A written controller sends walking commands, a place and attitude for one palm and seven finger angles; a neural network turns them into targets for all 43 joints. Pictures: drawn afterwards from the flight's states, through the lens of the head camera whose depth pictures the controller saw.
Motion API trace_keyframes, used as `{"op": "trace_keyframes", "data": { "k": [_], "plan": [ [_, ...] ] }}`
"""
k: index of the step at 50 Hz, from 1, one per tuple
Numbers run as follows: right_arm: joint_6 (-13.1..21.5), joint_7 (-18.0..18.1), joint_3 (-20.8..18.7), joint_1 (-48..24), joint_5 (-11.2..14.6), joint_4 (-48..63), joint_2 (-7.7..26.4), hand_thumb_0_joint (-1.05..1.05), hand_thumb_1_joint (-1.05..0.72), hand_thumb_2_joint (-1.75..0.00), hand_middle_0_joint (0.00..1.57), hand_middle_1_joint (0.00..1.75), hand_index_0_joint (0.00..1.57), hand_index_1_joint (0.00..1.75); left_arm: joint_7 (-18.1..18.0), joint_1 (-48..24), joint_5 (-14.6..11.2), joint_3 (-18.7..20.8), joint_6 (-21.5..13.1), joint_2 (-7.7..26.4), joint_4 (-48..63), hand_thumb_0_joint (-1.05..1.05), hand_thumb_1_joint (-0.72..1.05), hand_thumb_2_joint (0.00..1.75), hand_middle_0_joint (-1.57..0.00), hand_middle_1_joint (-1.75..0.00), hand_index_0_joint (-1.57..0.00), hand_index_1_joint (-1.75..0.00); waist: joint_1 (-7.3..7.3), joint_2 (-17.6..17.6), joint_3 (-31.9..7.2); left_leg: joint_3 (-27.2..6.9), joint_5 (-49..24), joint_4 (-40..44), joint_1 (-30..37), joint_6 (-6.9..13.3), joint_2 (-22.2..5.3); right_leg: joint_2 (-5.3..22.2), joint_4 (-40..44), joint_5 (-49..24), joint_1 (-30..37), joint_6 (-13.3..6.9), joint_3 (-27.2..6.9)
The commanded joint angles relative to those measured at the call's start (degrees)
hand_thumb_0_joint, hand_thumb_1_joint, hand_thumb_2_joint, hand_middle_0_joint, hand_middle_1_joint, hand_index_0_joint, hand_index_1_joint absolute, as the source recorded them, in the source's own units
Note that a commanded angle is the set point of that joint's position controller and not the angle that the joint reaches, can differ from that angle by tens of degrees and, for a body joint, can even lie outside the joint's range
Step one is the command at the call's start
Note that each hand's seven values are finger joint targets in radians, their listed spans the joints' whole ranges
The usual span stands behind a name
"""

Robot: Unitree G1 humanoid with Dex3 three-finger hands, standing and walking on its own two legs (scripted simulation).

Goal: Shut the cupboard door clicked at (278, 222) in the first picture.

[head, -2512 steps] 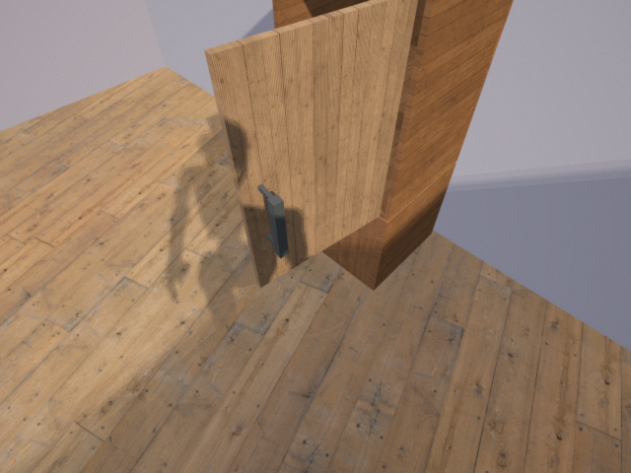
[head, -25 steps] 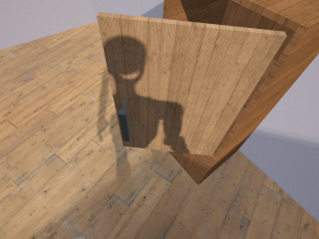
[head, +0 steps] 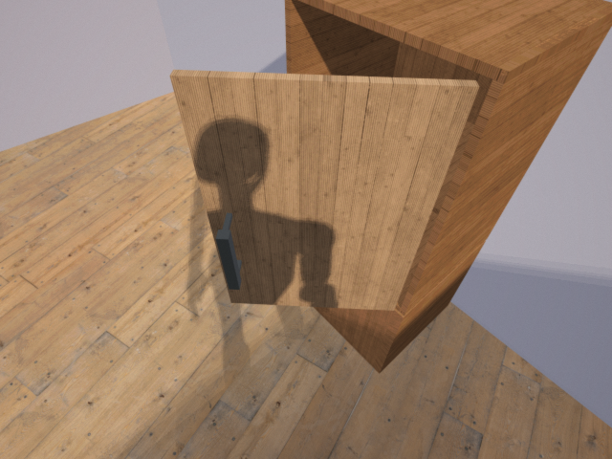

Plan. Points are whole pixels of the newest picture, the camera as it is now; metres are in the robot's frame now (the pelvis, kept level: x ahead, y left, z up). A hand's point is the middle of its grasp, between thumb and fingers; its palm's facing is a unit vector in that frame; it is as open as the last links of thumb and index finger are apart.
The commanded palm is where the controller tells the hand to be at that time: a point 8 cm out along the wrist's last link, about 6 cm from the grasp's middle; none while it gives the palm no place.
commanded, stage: come to a stop and stand still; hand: left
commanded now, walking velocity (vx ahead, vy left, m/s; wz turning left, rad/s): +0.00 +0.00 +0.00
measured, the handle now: (231, 252) +0.50 +0.17 -0.10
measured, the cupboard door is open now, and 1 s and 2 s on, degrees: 46 46 46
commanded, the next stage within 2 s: look again from close up in 0.20 s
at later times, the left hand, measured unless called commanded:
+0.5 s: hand out of the picture -0.01 +0.18 -0.18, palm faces +0.01 -0.98 -0.20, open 7.4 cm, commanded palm none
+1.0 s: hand out of the picture +0.02 +0.21 -0.18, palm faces -0.01 -0.98 -0.22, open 7.4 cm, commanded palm none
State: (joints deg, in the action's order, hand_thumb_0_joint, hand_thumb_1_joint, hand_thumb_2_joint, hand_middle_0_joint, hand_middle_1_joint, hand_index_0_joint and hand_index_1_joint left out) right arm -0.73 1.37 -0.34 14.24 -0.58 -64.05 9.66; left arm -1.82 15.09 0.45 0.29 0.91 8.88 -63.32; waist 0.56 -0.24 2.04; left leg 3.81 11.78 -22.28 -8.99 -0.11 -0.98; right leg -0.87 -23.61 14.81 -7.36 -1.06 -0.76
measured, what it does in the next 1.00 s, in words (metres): stands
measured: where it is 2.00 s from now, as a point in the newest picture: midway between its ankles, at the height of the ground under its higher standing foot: outside the picture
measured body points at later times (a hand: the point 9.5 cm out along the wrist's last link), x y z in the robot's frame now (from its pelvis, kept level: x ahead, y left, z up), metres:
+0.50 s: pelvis +0.00 +0.01 -0.01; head +0.01 +0.00 +0.44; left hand -0.01 +0.23 -0.16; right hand -0.01 -0.20 -0.17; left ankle +0.00 +0.12 -0.74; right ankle -0.02 -0.11 -0.74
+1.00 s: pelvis +0.00 +0.02 -0.01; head +0.01 +0.03 +0.44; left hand +0.03 +0.26 -0.16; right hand +0.04 -0.22 -0.16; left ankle +0.00 +0.12 -0.74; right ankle -0.02 -0.11 -0.74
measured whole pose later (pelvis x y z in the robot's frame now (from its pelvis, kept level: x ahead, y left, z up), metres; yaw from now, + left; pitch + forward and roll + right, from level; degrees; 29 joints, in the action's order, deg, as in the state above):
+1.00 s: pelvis +0.00 +0.02 -0.01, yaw -1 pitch -1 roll +0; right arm 1.3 1.2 0.3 12.4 -1.1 -62.3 11.1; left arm -1.7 14.6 0.9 -0.7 -0.2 11.1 -61.9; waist 0.0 -0.9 1.8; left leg 5.0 14.7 -27.1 -11.6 1.9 0.5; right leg 0.8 -28.4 17.3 -10.1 0.8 -1.9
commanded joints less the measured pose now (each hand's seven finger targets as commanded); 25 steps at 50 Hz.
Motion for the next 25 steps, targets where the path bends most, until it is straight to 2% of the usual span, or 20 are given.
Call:
{"op": "trace_keyframes", "data": {
  "k": [1,3,7,9,14,15,16,17,18,19,21,23,25],
  "plan": [
    [0.59,0.32,-0.57,3.87,-0.14,0.37,4.33,0.0,-0.9,-0.9,0.2,0.3,0.2,0.3,-0.19,2.31,-0.12,1.1,-1.07,5.57,1.51,0.0,0.9,0.9,-0.2,-0.3,-0.2,-0.3,-0.08,-0.78,4.27,-4.89,0.09,4.57,0.1,0.49,-3.68,6.21,8.5,0.64,-6.64,-1.39,-6.92],
    [0.56,0.41,-0.54,4.56,-0.14,-0.06,3.75,0.0,-0.9,-0.9,0.2,0.3,0.2,0.3,-0.2,3.13,-0.04,1.17,-1.04,5.29,1.15,0.0,0.9,0.9,-0.2,-0.3,-0.2,-0.3,-0.34,-0.46,4.49,-4.75,0.8,4.57,-0.06,0.56,-3.68,6.06,8.97,1.62,-6.52,-1.38,-6.6],
    [1.05,0.66,-0.4,6.19,-0.16,-0.48,3.67,0.0,-0.9,-0.9,0.2,0.3,0.2,0.3,-0.16,3.76,-0.25,1.1,-1.25,4.72,0.66,0.0,0.9,0.9,-0.2,-0.3,-0.2,-0.3,-0.26,0.66,2.35,-5.06,-1.23,4.61,0.06,0.56,-4.02,5.98,7.73,-1.81,-4.76,-1.46,-6.22],
    [1.09,0.73,-0.39,6.61,-0.14,-0.69,3.31,0.0,-0.9,-0.9,0.2,0.3,0.2,0.3,-0.25,4.38,-0.21,1.04,-1.29,4.22,0.4,0.0,0.9,0.9,-0.2,-0.3,-0.2,-0.3,-0.34,-0.3,2.55,-4.95,-1.82,4.37,0.11,0.61,-4.17,5.95,7.53,-2.63,-4.81,-1.49,-5.94],
    [1.4,0.99,-0.44,7.57,-0.03,-0.99,2.85,0.0,-0.9,-0.9,0.2,0.3,0.2,0.3,-0.41,5.21,-0.18,1.01,-1.38,3.23,-0.09,0.0,0.9,0.9,-0.2,-0.3,-0.2,-0.3,-0.38,-0.02,2.39,-5.23,-3.65,4.27,0.43,0.83,-4.63,5.78,6.48,-5.27,-4.4,-1.46,-5.45],
    [2.89,-0.01,-0.08,0.55,0.27,2.86,4.48,0.0,-0.9,-0.9,0.2,0.3,0.2,0.3,-2.54,8.6,1.07,-0.02,-3.84,4.8,-1.14,0.0,0.9,0.9,-0.2,-0.3,-0.2,-0.3,-2.45,4.62,3.13,-2.93,-9.21,-8.36,-4.13,-0.46,-5.34,9.31,4.49,-24.59,-5.09,-0.63,-6.47],
    [2.12,-0.3,-0.1,4.28,0.04,4.54,1.42,0.0,-0.9,-0.9,0.2,0.3,0.2,0.3,-2.11,6.62,0.38,0.73,-4.14,8.03,1.5,0.0,0.9,0.9,-0.2,-0.3,-0.2,-0.3,0.95,2.99,-1.06,-4.15,3.47,-6.85,-3.25,-0.18,-2.75,10.99,4.7,-12.82,-5.02,-2.34,-9.3],
    [2.14,-0.34,-0.28,7.07,-0.22,3.95,2.24,0.0,-0.9,-0.9,0.2,0.3,0.2,0.3,-1.68,4.21,0.29,0.4,-4.17,7.02,2.28,0.0,0.9,0.9,-0.2,-0.3,-0.2,-0.3,2.04,2.89,-2.44,-4.79,3.09,-6.06,-2.65,0.16,-3.05,9.07,3.32,-1.6,-7.11,-3.21,-7.83],
    [2.9,-0.4,-0.18,8.14,-0.66,4.03,1.78,0.0,-0.9,-0.9,0.2,0.3,0.2,0.3,-1.47,4.2,0.42,0.37,-4.51,5.81,2.71,0.0,0.9,0.9,-0.2,-0.3,-0.2,-0.3,1.51,6.13,-4.21,-5.33,-4.94,-5.57,-1.56,0.61,-3.63,7.72,0.46,-9.59,-6.03,-3.32,-5.75],
    [2.98,-0.2,-0.11,7.94,-0.37,4.27,2.01,0.0,-0.9,-0.9,0.2,0.3,0.2,0.3,-1.26,5.15,0.13,0.13,-4.48,5.52,2.48,0.0,0.9,0.9,-0.2,-0.3,-0.2,-0.3,0.97,4.59,-4.78,-5.82,-6.26,-4.96,-1.67,1.17,-4.18,6.83,-0.51,-9.85,-4.66,-2.93,-5.31],
    [2.89,0.07,-0.16,7.46,-0.23,5.04,3.05,0.0,-0.9,-0.9,0.2,0.3,0.2,0.3,-1.12,5.15,0.17,-0.16,-3.82,4.32,2.18,0.0,0.9,0.9,-0.2,-0.3,-0.2,-0.3,0.59,0.49,-0.89,-6.6,-4.53,-3.34,-4.07,1.9,-4.62,5.71,-0.97,-5.67,-6.01,-2.41,-4.58],
    [2.89,0.07,-0.24,6.52,-0.34,5.45,3.28,0.0,-0.9,-0.9,0.2,0.3,0.2,0.3,-1.04,5.44,0.41,-0.37,-3.47,3.92,2.34,0.0,0.9,0.9,-0.2,-0.3,-0.2,-0.3,0.09,-0.01,2.43,-6.81,-3.43,-2.29,-5.51,2.23,-4.58,5.23,-0.61,-3.69,-7.66,-2.19,-4.65],
    [2.76,-0.01,-0.26,6.23,-0.29,5.43,3.96,0.0,-0.9,-0.9,0.2,0.3,0.2,0.3,-0.94,5.14,0.33,-0.33,-3.1,4.26,2.68,0.0,0.9,0.9,-0.2,-0.3,-0.2,-0.3,0.11,-1.3,3.04,-7.15,-0.83,-0.92,-5.5,2.3,-4.53,4.93,-0.89,-0.62,-8.41,-1.86,-4.59]
  ]
}}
